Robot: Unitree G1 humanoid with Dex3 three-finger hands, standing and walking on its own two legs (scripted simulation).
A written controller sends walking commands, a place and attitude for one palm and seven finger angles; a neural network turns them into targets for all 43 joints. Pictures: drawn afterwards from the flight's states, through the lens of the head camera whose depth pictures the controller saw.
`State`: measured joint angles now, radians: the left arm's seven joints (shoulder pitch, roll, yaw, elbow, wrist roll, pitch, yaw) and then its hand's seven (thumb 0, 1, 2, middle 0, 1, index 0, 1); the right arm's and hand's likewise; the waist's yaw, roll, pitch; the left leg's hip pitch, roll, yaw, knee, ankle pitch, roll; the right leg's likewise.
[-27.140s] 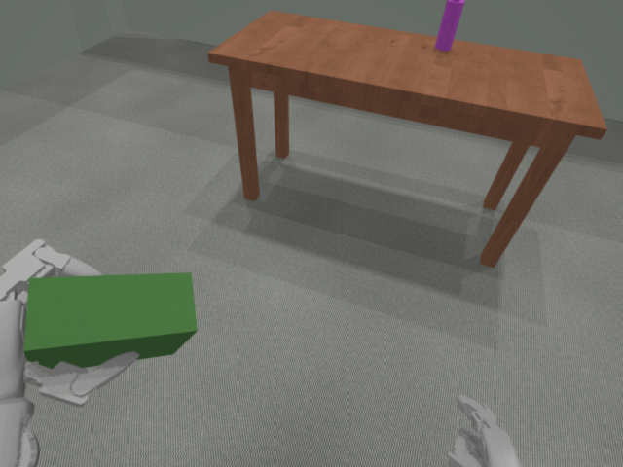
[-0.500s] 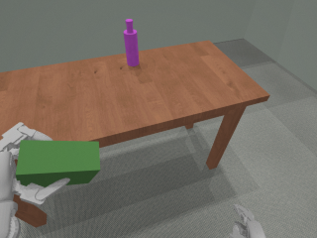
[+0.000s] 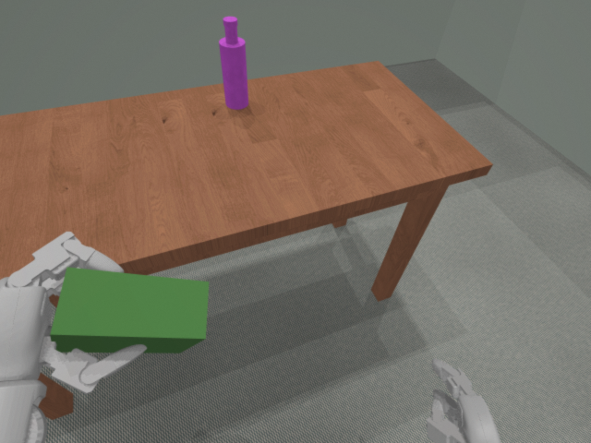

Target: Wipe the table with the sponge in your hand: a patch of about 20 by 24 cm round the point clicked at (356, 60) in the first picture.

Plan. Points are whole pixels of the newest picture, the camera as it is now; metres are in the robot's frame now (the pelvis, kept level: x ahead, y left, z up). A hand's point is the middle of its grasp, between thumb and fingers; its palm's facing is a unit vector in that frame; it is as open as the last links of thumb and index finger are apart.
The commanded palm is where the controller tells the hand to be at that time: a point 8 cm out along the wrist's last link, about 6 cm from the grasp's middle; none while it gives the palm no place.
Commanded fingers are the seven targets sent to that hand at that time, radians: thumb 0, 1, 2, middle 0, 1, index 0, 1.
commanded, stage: shuffle to correct the standing spot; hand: left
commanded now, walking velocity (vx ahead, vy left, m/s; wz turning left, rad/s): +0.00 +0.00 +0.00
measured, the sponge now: (154, 317) +0.22 +0.18 +0.10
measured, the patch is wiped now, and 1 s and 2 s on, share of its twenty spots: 0.00 0.00 0.00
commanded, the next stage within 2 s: come to a stop and stand still in 1.50 s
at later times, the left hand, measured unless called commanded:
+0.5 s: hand (65, 256) +0.27 +0.28 +0.14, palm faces +0.40 -0.83 -0.38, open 10.3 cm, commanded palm +0.20 +0.30 +0.18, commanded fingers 0.00 0.10 1.30 -1.20 -1.60 -1.20 -1.60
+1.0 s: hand (75, 196) +0.33 +0.29 +0.17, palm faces +0.34 -0.81 -0.47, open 10.3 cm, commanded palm +0.27 +0.33 +0.18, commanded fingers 0.00 0.10 1.30 -1.20 -1.60 -1.20 -1.60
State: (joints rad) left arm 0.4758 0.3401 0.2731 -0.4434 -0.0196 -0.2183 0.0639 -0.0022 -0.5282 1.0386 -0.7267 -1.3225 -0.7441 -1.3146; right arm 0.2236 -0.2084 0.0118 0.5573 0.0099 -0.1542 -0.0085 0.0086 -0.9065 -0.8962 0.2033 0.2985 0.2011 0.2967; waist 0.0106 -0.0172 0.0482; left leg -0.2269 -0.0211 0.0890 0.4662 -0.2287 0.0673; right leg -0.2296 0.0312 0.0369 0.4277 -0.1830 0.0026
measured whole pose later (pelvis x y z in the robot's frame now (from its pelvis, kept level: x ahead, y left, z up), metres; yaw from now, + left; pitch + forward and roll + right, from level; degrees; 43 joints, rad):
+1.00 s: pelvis +0.10 +0.06 -0.02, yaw -2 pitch -2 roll +1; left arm 0.42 0.41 0.41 -0.52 -0.02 -0.22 0.11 0.00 -0.53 1.04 -0.73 -1.32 -0.74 -1.32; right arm 0.23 -0.17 0.03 0.56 0.01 -0.13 0.00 0.01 -0.91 -0.90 0.20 0.30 0.20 0.30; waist -0.01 0.00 0.08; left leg -0.35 -0.01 0.05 0.69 -0.32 0.04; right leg -0.32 0.01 -0.09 0.67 -0.35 -0.03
